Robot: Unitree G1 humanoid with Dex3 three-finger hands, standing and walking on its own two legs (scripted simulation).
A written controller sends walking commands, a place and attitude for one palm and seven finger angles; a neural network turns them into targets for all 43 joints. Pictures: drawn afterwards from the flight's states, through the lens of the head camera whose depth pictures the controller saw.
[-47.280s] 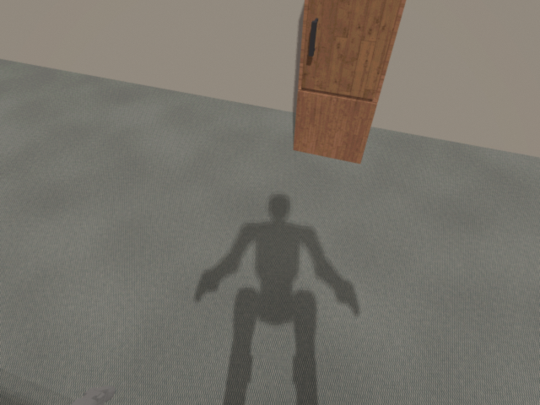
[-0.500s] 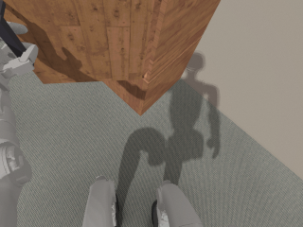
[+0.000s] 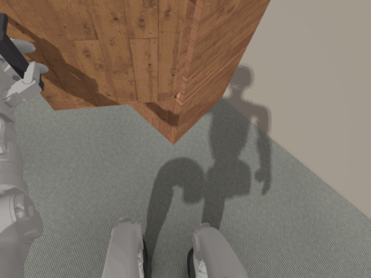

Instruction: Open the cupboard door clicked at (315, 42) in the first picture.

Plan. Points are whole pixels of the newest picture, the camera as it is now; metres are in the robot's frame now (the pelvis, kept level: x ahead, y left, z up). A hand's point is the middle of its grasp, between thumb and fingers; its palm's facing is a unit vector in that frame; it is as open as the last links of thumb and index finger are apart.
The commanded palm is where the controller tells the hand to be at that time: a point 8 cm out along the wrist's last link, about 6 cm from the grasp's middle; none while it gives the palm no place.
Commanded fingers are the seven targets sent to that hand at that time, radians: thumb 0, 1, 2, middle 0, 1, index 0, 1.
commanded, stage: pull the door open along its arc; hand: left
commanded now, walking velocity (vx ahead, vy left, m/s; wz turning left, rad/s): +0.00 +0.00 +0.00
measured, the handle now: (21, 56) +0.54 +0.30 +0.05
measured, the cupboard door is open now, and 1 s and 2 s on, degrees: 52 100 100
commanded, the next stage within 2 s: open thumb and fingers to let go in 0.82 s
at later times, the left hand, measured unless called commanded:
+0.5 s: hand (77, 150) +0.35 +0.18 +0.05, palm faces +0.43 -0.90 +0.06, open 6.1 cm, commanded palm +0.28 +0.23 +0.05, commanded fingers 0.00 0.90 0.90 -0.40 -1.35 -0.40 -1.35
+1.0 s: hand (130, 179) +0.30 +0.09 +0.05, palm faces +0.50 -0.86 -0.03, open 6.1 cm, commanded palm +0.25 +0.14 +0.05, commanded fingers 0.00 0.55 0.75 -0.38 -1.31 -0.38 -1.31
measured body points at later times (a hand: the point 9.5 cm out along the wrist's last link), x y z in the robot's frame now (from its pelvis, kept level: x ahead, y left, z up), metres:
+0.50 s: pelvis +0.02 +0.00 +0.03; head +0.12 +0.02 +0.47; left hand +0.32 +0.22 +0.05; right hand +0.20 -0.22 -0.08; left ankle +0.06 +0.11 -0.60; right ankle +0.00 -0.12 -0.60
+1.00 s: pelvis +0.02 -0.05 +0.03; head +0.11 -0.05 +0.47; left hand +0.27 +0.13 +0.05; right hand +0.20 -0.27 -0.09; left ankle +0.06 +0.11 -0.60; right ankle +0.00 -0.12 -0.60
